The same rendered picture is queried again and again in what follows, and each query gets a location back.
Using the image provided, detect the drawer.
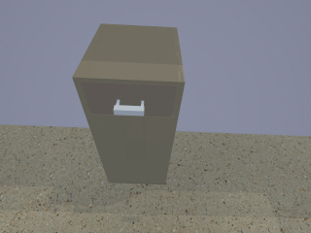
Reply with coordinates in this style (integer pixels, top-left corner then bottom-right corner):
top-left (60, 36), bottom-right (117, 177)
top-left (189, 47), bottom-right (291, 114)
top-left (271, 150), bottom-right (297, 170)
top-left (81, 81), bottom-right (177, 117)

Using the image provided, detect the handle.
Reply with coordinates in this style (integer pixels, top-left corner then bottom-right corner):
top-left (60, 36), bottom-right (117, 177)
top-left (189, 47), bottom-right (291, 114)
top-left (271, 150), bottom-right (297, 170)
top-left (113, 99), bottom-right (145, 117)

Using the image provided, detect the cabinet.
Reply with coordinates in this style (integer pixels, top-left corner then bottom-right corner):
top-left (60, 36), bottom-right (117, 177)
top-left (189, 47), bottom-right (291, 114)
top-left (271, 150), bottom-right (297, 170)
top-left (72, 23), bottom-right (186, 184)

